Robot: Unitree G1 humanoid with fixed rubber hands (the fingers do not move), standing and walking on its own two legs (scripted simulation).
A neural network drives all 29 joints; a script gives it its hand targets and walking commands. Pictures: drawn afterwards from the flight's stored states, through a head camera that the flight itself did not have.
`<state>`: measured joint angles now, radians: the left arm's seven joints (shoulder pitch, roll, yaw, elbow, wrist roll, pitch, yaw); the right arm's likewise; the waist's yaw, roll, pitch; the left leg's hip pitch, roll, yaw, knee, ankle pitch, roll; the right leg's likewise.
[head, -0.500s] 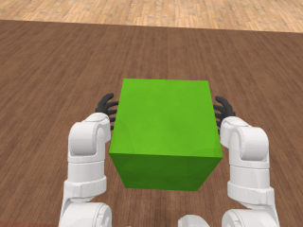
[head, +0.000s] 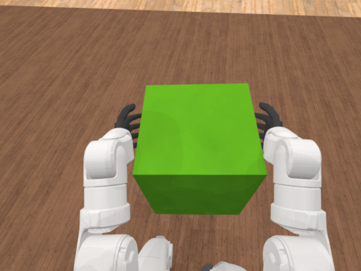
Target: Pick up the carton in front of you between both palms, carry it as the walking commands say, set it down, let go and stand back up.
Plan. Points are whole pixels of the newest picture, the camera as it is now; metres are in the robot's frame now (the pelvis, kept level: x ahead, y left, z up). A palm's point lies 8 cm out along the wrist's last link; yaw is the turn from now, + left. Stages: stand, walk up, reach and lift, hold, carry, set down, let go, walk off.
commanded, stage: carry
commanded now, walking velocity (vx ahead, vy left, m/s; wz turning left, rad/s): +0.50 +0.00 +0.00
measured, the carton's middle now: (196, 155) +0.35 +0.01 +0.00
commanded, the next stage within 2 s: none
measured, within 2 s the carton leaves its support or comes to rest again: neither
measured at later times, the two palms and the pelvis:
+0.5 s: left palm (153, 38) +0.71 +0.15 +0.04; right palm (257, 41) +0.68 -0.15 +0.05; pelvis +0.34 +0.03 -0.04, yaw -2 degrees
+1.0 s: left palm (167, 2) +0.99 +0.14 -0.01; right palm out of the picture +1.01 -0.16 -0.01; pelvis +0.65 -0.03 -0.09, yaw +0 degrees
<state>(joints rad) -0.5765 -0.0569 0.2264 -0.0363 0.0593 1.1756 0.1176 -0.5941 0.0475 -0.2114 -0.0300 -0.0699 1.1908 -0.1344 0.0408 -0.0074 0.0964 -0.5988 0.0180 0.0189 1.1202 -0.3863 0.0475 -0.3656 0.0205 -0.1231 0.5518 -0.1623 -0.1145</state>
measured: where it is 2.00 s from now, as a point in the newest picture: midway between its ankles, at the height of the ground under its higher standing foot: (198, 100)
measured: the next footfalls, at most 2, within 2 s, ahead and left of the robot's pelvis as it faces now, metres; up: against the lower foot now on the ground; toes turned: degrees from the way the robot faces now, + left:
left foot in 0.24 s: +0.34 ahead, +0.06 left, -0.04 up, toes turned +2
right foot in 0.72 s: +0.66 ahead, -0.06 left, -0.08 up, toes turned -3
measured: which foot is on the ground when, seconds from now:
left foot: up 0.00-0.22, down 0.24-0.72, up 0.74-1.00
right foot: down 0.00-0.24, up 0.26-0.70, down 0.72-1.00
